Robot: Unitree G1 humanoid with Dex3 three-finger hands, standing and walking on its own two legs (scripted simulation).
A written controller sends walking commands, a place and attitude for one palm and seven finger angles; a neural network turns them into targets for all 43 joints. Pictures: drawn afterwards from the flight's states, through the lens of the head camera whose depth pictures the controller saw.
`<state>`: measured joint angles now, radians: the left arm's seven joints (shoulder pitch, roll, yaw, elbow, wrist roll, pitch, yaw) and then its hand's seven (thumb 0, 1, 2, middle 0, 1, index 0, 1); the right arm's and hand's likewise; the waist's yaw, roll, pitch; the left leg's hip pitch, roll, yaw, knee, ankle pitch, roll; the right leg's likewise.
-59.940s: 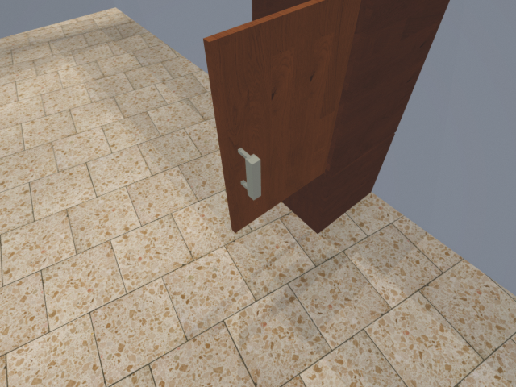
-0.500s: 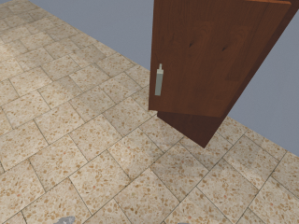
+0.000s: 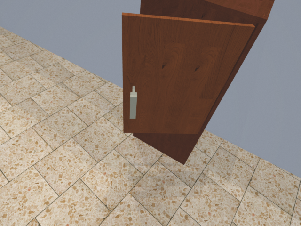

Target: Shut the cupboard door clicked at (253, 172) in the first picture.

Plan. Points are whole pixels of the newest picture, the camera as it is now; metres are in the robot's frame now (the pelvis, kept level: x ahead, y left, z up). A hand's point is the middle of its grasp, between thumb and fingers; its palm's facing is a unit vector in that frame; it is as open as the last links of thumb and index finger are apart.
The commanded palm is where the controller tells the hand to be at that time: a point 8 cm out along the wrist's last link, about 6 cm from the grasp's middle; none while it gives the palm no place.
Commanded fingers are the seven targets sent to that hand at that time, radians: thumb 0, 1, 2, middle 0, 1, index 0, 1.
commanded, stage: take the last steps up to it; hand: left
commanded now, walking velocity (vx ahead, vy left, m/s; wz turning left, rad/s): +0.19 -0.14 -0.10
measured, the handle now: (133, 102) +0.58 +0.08 -0.07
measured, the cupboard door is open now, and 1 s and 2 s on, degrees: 34 34 34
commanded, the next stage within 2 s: come to a stop and stand still in 0.16 s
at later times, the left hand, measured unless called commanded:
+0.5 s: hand (126, 195) +0.24 +0.07 -0.16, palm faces -0.09 -0.97 -0.21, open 7.4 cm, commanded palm none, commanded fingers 0.00 0.90 0.90 -0.20 -0.30 -0.20 -0.30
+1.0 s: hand out of the picture +0.11 +0.19 -0.17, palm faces +0.06 -0.97 -0.22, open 7.4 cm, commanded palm none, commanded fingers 0.00 0.90 0.90 -0.20 -0.30 -0.20 -0.30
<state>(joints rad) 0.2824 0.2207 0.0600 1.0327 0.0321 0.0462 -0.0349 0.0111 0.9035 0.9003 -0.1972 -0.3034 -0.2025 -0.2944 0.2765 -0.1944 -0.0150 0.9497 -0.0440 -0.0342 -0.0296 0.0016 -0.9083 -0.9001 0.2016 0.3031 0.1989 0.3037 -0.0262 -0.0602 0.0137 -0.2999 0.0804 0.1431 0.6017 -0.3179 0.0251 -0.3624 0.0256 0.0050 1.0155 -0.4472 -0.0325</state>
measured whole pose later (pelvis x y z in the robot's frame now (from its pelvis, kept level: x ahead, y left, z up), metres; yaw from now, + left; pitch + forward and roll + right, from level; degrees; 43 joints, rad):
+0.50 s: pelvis +0.12 -0.09 +0.00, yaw -2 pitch +1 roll +1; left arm 0.08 0.14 0.01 0.98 0.02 -0.01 0.02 0.01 0.90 0.90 -0.20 -0.30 -0.20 -0.29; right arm 0.27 -0.22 -0.04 1.05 0.00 0.05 -0.03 0.00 -0.91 -0.90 0.20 0.30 0.20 0.30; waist -0.05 0.04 0.12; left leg -0.35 0.03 0.03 1.04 -0.56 -0.05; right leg -0.34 -0.05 -0.09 0.53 -0.20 -0.03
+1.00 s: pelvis +0.09 -0.02 +0.01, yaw -1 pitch +0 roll -1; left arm 0.23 0.25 0.06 1.02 0.02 0.06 0.02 0.01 0.91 0.90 -0.19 -0.30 -0.20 -0.29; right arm 0.19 -0.16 0.01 0.97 -0.03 0.03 -0.03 0.00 -0.91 -0.90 0.20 0.30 0.20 0.30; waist 0.04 -0.06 0.06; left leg -0.21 -0.01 0.02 0.47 -0.26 0.04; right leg -0.38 -0.02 0.02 0.84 -0.41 0.02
